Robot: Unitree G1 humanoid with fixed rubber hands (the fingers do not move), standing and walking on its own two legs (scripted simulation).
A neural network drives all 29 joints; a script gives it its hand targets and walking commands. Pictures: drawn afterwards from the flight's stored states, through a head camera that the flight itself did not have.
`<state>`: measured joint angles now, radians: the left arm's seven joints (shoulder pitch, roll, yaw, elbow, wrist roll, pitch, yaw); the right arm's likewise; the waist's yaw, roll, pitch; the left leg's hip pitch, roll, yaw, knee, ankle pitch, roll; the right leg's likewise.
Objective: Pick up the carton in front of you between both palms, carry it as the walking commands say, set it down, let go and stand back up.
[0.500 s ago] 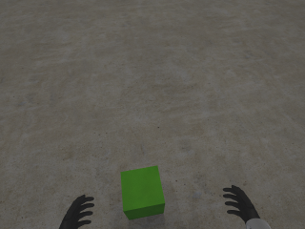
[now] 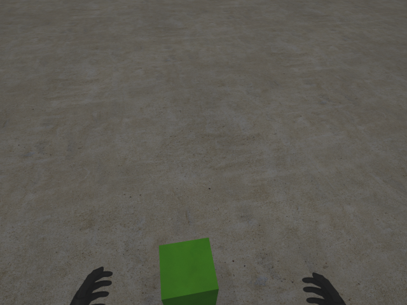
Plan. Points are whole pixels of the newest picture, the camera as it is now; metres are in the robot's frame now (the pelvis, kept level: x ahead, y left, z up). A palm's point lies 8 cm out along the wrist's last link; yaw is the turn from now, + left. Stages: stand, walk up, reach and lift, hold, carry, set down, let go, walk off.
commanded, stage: stand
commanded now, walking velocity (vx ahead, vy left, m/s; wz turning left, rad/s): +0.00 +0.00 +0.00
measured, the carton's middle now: (188, 276) +0.40 +0.07 -0.64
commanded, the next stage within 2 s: none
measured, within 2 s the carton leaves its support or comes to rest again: neither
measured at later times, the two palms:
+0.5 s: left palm out of the picture +0.08 +0.29 -0.12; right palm out of the picture +0.17 -0.22 -0.13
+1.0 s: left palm out of the picture +0.02 +0.29 -0.13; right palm out of the picture +0.14 -0.23 -0.13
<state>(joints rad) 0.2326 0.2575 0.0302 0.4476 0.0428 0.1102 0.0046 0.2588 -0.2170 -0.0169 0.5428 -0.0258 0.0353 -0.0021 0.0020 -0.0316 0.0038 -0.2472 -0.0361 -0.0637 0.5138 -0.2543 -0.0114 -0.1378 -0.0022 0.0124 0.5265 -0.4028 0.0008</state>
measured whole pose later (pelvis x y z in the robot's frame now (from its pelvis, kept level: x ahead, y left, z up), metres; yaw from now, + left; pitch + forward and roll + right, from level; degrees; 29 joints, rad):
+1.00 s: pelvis +0.03 +0.01 -0.02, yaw +11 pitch +3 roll -1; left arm 0.39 0.29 0.03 0.72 0.02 0.04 0.06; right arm 0.35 -0.25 -0.01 0.73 -0.03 0.01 -0.04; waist 0.01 -0.01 -0.05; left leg -0.41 -0.13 -0.20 0.73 -0.36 0.02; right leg -0.18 -0.03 -0.11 0.63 -0.50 0.01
